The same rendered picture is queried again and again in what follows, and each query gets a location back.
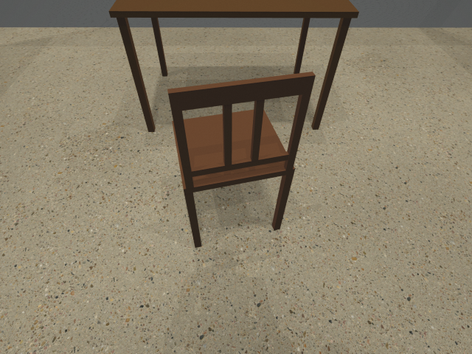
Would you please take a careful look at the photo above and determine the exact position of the table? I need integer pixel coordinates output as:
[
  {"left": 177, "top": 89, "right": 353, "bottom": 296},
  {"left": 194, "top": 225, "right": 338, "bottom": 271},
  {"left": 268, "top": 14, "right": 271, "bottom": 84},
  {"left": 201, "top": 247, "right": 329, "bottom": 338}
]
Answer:
[{"left": 109, "top": 0, "right": 359, "bottom": 132}]

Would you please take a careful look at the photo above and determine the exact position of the chair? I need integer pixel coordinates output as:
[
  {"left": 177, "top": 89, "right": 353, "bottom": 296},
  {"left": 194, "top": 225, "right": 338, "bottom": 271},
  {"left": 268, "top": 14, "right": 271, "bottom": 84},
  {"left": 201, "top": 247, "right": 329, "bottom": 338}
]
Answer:
[{"left": 167, "top": 72, "right": 316, "bottom": 248}]

